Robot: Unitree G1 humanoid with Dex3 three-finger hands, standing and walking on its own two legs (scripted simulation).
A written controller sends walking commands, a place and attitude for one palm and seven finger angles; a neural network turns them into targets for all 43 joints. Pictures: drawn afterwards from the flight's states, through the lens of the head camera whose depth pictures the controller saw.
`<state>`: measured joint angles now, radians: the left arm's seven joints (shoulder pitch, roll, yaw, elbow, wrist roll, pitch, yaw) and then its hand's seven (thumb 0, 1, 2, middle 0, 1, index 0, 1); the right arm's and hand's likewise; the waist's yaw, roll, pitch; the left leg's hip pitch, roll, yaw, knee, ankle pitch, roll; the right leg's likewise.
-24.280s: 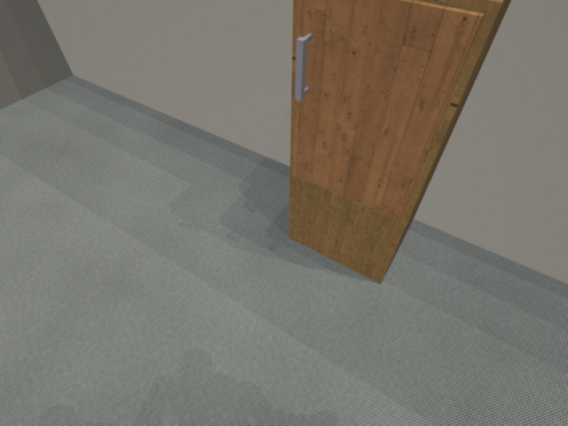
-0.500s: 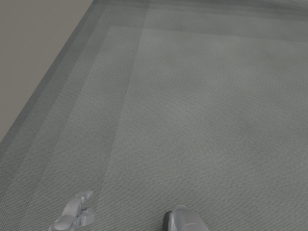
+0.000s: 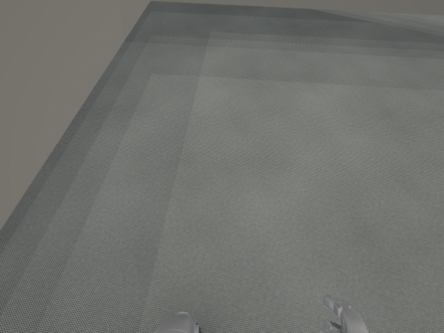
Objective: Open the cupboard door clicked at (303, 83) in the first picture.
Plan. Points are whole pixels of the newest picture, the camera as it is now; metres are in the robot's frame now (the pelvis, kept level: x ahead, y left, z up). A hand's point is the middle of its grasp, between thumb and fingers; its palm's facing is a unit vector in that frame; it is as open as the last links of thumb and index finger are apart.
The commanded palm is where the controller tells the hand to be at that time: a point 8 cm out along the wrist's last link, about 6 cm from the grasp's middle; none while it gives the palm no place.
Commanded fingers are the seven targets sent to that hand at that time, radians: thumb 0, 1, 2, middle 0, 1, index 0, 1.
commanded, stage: walk to a spot facing it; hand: left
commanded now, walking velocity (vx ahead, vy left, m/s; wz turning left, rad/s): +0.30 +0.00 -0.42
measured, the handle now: out of the picture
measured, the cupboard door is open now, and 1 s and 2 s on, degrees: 43 43 43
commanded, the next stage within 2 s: turn to face it in 0.20 s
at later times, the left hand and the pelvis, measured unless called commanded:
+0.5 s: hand (186, 231) +0.36 +0.14 -0.16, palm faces -0.20 -0.95 -0.25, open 7.3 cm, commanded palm none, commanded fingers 0.00 0.90 0.90 -0.20 -0.30 -0.20 -0.30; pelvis +0.19 -0.03 -0.02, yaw -8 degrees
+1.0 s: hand (174, 234) +0.35 +0.16 -0.16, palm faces +0.16 -0.95 -0.26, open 7.3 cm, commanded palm none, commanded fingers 0.00 0.90 0.90 -0.20 -0.30 -0.20 -0.30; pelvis +0.28 -0.05 -0.01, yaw +8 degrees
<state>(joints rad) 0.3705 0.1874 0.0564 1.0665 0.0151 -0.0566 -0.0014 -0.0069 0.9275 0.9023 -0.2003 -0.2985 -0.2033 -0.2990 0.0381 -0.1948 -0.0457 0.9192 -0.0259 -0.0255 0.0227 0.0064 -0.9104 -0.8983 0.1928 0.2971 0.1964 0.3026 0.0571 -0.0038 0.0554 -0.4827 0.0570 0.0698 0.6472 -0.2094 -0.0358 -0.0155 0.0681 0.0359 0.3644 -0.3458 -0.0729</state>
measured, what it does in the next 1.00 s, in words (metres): walks ahead: left foot, then right foot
